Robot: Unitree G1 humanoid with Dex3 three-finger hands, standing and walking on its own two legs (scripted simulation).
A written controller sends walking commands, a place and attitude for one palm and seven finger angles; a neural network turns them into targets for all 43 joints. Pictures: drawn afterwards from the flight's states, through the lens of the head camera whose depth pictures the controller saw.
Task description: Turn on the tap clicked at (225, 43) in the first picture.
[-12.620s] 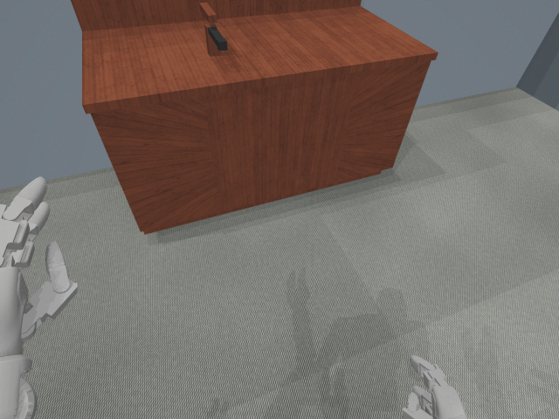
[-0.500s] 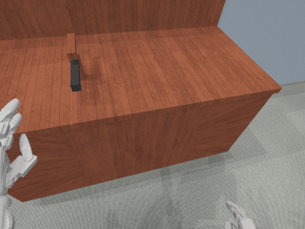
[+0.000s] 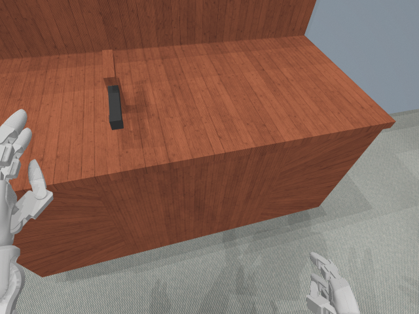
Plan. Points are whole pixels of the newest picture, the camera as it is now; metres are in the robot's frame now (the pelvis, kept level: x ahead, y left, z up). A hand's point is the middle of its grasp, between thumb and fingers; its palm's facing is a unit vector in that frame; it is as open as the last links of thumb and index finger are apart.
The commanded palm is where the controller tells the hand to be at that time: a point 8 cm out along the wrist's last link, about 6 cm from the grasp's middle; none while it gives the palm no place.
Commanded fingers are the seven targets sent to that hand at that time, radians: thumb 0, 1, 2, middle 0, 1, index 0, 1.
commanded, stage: look again from close up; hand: left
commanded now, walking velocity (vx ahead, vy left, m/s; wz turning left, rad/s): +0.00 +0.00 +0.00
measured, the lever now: (116, 121) +0.51 +0.29 +0.03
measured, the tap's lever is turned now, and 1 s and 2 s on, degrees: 0 0 0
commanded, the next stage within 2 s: shuffle to correct the standing spot in 0.08 s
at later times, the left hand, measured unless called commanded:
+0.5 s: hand (57, 178) +0.25 +0.26 +0.16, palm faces +0.40 -0.86 -0.32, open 7.5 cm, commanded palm +0.19 +0.29 +0.17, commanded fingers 0.00 0.90 0.90 -0.20 -0.30 -0.20 -0.30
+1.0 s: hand (109, 145) +0.32 +0.21 +0.17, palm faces +0.40 -0.83 -0.38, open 7.5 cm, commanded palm +0.25 +0.24 +0.17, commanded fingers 0.00 0.90 0.90 -0.20 -0.30 -0.20 -0.30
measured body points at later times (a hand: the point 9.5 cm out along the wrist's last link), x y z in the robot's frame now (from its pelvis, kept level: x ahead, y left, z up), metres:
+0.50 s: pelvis +0.03 +0.01 +0.00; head +0.04 +0.04 +0.44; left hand +0.23 +0.30 +0.18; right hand +0.21 -0.18 -0.08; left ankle +0.03 +0.08 -0.74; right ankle +0.03 -0.13 -0.74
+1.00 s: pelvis +0.09 -0.04 -0.01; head +0.11 -0.03 +0.43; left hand +0.29 +0.25 +0.19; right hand +0.25 -0.26 -0.10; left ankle +0.02 +0.07 -0.74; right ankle +0.09 -0.12 -0.71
